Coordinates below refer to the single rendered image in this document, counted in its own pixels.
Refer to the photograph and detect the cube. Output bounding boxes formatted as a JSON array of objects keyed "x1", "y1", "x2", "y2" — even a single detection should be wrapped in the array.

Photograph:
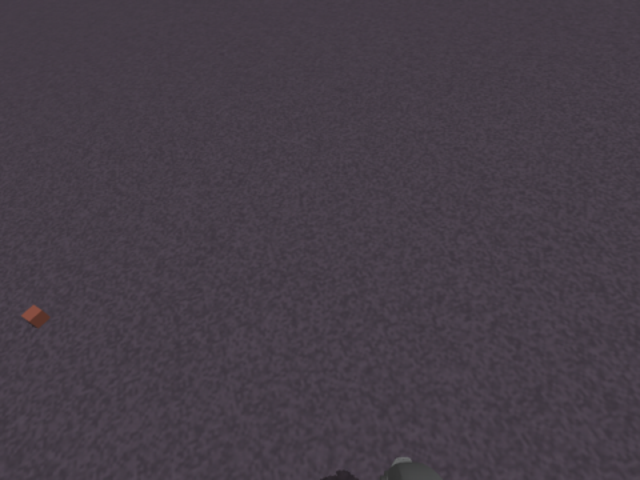
[{"x1": 21, "y1": 305, "x2": 51, "y2": 329}]

